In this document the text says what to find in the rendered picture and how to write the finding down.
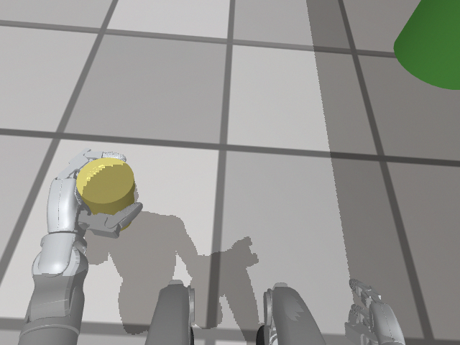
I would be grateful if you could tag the cup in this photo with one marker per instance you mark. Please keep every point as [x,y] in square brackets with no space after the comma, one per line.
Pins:
[106,185]

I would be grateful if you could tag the right robot hand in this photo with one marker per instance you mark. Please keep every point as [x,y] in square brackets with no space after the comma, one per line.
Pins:
[377,326]

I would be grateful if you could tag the left robot arm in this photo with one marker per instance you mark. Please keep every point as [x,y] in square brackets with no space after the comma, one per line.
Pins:
[55,310]

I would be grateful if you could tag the left robot hand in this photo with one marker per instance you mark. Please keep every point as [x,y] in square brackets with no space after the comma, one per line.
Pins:
[66,210]

